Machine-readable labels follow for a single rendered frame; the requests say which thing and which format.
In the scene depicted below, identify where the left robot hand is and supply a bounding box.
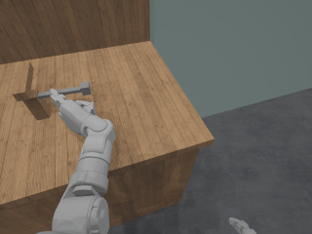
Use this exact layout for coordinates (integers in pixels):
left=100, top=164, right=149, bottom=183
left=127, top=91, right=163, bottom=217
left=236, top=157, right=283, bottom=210
left=50, top=89, right=96, bottom=136

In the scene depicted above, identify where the right robot hand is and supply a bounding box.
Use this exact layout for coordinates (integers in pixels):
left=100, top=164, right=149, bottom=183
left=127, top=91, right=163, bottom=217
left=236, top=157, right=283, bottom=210
left=228, top=217, right=256, bottom=234

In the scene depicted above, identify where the left robot upper arm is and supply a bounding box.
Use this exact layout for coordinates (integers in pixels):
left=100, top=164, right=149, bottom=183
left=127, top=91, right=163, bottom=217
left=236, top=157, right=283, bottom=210
left=35, top=195, right=110, bottom=234

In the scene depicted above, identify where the tap lever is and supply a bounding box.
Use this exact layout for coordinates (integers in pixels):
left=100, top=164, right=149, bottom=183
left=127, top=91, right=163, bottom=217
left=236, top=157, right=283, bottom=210
left=37, top=81, right=92, bottom=99

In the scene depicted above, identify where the robot left forearm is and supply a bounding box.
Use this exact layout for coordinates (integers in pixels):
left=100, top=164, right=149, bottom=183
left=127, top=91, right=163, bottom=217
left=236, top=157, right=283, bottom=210
left=52, top=115, right=116, bottom=231

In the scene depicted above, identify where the counter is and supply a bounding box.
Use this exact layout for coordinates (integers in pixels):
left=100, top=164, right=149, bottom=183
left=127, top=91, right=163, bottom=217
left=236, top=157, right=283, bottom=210
left=0, top=0, right=215, bottom=234

